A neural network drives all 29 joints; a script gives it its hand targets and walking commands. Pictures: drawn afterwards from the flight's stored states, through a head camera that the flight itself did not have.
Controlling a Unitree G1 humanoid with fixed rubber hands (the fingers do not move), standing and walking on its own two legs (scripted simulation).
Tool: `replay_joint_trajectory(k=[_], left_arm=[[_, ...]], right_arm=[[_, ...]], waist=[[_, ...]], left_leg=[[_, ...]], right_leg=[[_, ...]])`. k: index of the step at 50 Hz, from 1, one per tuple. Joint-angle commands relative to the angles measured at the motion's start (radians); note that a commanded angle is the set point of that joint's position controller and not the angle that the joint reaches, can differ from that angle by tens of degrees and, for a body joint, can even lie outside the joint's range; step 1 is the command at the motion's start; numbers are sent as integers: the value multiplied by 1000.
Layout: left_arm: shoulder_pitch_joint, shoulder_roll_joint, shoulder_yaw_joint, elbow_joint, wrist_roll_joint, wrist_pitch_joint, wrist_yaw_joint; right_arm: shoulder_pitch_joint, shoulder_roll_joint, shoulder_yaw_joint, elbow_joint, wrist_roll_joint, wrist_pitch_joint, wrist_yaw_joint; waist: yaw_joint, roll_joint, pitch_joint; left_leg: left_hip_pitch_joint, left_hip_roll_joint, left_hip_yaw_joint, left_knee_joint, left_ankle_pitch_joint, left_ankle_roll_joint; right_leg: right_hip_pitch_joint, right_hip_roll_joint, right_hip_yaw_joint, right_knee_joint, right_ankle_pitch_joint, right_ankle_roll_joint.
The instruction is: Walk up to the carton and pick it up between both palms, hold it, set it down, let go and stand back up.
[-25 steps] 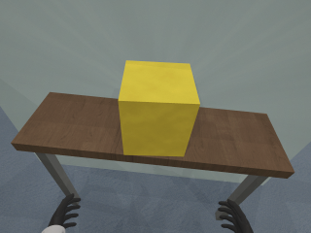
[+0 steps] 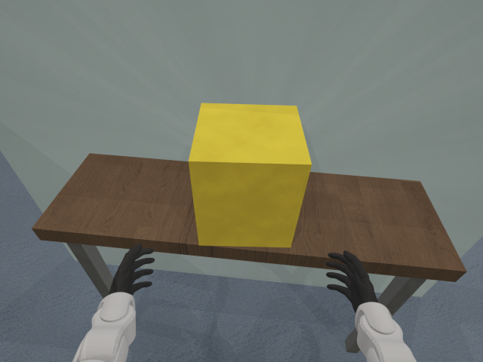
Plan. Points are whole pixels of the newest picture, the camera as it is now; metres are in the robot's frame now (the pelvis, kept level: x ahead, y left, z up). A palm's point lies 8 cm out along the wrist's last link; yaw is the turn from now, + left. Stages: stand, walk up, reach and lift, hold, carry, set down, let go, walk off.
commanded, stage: reach and lift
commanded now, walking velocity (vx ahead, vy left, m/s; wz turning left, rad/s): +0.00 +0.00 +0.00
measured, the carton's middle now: (246, 176) +0.50 +0.00 +0.03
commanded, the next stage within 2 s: none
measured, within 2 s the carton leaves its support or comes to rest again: neither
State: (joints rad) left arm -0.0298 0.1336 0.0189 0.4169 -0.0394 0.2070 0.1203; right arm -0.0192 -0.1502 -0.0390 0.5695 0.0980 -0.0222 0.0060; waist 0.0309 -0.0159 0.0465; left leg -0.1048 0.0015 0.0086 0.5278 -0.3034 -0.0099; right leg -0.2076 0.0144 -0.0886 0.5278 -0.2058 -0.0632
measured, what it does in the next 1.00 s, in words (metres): stands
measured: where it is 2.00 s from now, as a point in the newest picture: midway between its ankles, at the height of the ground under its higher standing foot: outside the picture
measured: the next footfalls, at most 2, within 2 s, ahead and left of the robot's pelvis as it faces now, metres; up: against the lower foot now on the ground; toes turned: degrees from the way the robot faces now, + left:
none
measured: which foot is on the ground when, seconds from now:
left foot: down 0.00-1.00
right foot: down 0.00-1.00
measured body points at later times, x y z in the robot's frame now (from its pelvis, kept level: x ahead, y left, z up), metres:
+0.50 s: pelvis +0.06 +0.02 +0.01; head +0.05 +0.03 +0.46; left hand +0.31 +0.21 +0.02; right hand +0.32 -0.21 +0.02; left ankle +0.00 +0.13 -0.73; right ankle +0.06 -0.08 -0.73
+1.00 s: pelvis +0.04 +0.02 +0.01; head +0.05 +0.03 +0.46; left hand +0.36 +0.20 +0.08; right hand +0.35 -0.23 +0.07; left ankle +0.00 +0.13 -0.73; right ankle +0.06 -0.08 -0.73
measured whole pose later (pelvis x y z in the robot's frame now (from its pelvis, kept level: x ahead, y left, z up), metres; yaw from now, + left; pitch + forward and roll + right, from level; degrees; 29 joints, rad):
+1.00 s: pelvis +0.04 +0.02 +0.01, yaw -3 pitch -1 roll -1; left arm -0.12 0.09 0.03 0.12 -0.05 0.28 0.17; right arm -0.20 -0.38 0.02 0.53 0.36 -0.07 0.09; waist 0.01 0.00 0.01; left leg -0.07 0.01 0.04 0.36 -0.27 0.02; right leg -0.16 0.05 -0.02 0.31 -0.13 -0.03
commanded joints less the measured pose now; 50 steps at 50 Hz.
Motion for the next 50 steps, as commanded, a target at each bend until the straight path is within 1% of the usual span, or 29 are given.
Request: replay_joint_trajectory(k=[1,2,3,4,5,7,10,12,17,20,22,23,25,26,28,31,33,34,35,36,38,40,42,43,44,46,47,49,50], left_arm=[[-174,69,31,-169,13,-45,9],[-170,69,32,-180,13,-56,10],[-171,69,33,-199,9,-71,15],[-174,70,37,-215,13,-86,18],[-162,68,30,-217,8,-103,20],[-141,56,15,-244,7,-141,30],[-112,58,0,-262,-3,-190,33],[-98,55,-15,-271,-7,-222,34],[-80,39,-36,-256,-10,-298,38],[-58,27,-41,-269,-11,-329,42],[-61,13,-60,-248,-7,-331,43],[-61,12,-62,-243,-8,-327,43],[-61,3,-58,-252,-2,-309,44],[-79,7,-56,-267,-3,-295,45],[-77,-5,-52,-305,1,-274,52],[-64,-10,-41,-343,16,-235,56],[-91,-6,-35,-371,15,-210,56],[-111,-10,-36,-388,11,-198,58],[-117,-15,-40,-407,11,-185,60],[-140,-16,-39,-416,10,-167,61],[-162,-18,-40,-427,0,-132,61],[-200,-12,-31,-475,-9,-91,62],[-218,-12,-17,-491,-11,-45,58],[-247,-8,-10,-503,-14,-25,54],[-263,-7,-3,-497,-14,-6,51],[-298,-4,23,-489,-14,30,47],[-307,1,28,-477,-10,44,44],[-364,10,43,-473,-11,69,44],[-384,12,54,-459,-12,79,44]], right_arm=[[-173,-126,-40,-118,16,-58,6],[-176,-140,-51,-124,16,-71,10],[-173,-139,-52,-138,16,-87,13],[-172,-150,-54,-139,22,-101,17],[-169,-154,-53,-136,32,-116,22],[-150,-179,-59,-130,39,-151,36],[-135,-211,-58,-136,70,-199,50],[-129,-229,-50,-139,93,-230,59],[-129,-269,-14,-118,144,-293,86],[-126,-292,7,-120,189,-329,90],[-135,-303,20,-93,210,-337,94],[-138,-308,24,-86,216,-335,94],[-144,-320,30,-78,226,-327,96],[-171,-330,33,-98,230,-323,95],[-184,-340,24,-104,235,-314,92],[-186,-347,30,-121,245,-295,90],[-201,-359,26,-114,248,-280,88],[-219,-364,22,-115,250,-272,87],[-225,-369,20,-126,251,-264,89],[-247,-374,18,-127,254,-251,90],[-277,-376,12,-151,258,-223,90],[-316,-389,8,-172,266,-194,91],[-350,-392,6,-182,273,-161,89],[-374,-401,0,-190,272,-145,88],[-387,-407,-7,-183,266,-128,87],[-428,-407,-13,-194,270,-98,87],[-443,-412,-12,-182,271,-83,88],[-502,-414,-18,-195,268,-61,88],[-530,-405,-11,-197,266,-48,87]], waist=[[1,-18,-83],[2,-26,-90],[-3,-13,-114],[3,-18,-130],[4,-5,-136],[5,16,-167],[-6,9,-212],[-3,23,-234],[-4,-9,-236],[-11,2,-260],[-10,-4,-232],[-14,-8,-222],[-11,0,-210],[-11,-8,-223],[-10,0,-216],[-12,0,-242],[-24,1,-239],[-29,7,-241],[-26,17,-252],[-31,12,-250],[-38,4,-256],[-35,17,-284],[-41,13,-290],[-38,7,-305],[-39,4,-308],[-28,-4,-313],[-26,3,-321],[-12,-4,-335],[2,-10,-332]], left_leg=[[-328,4,13,-210,-42,22],[-326,6,13,-213,-34,21],[-319,3,17,-216,-24,18],[-308,0,16,-217,-1,19],[-297,-1,12,-218,28,16],[-276,-1,6,-224,96,3],[-243,-4,-8,-204,192,-7],[-221,-5,-10,-190,245,-19],[-173,-2,-31,-178,336,-22],[-128,1,-41,-166,420,-31],[-125,5,-44,-174,436,-33],[-126,7,-44,-178,440,-34],[-103,9,-42,-189,453,-35],[-93,10,-40,-188,471,-32],[-77,10,-41,-187,514,-40],[-45,11,-40,-188,580,-41],[-32,12,-41,-189,595,-43],[-26,12,-41,-191,602,-46],[-6,13,-37,-186,611,-48],[3,16,-37,-185,605,-48],[-14,14,-39,-191,577,-37],[11,13,-40,-188,604,-36],[28,14,-41,-183,617,-35],[28,11,-38,-184,596,-30],[28,13,-36,-191,557,-26],[5,9,-28,-204,510,-19],[-8,7,-25,-214,495,-18],[-26,4,-14,-224,441,-14],[-49,2,-7,-231,418,-8]], right_leg=[[255,-68,166,-162,-132,51],[258,-62,158,-162,-120,48],[271,-59,156,-160,-99,47],[279,-53,151,-157,-61,48],[286,-52,150,-153,-19,47],[303,-33,134,-136,67,37],[333,-16,129,-126,186,33],[336,-9,129,-124,239,31],[336,5,126,-129,341,24],[350,7,134,-125,434,18],[335,16,132,-136,441,17],[339,15,129,-139,449,17],[327,17,133,-155,446,15],[328,20,129,-161,459,16],[326,26,126,-161,493,16],[343,30,129,-166,566,22],[336,30,127,-168,583,23],[327,32,122,-170,579,23],[317,32,125,-174,563,21],[296,35,124,-181,539,21],[296,30,130,-187,525,20],[278,37,116,-185,513,19],[258,36,119,-192,506,21],[251,35,119,-191,500,20],[243,36,118,-196,464,21],[243,32,121,-198,438,22],[247,30,122,-195,431,22],[250,30,125,-198,388,24],[258,25,127,-195,380,26]])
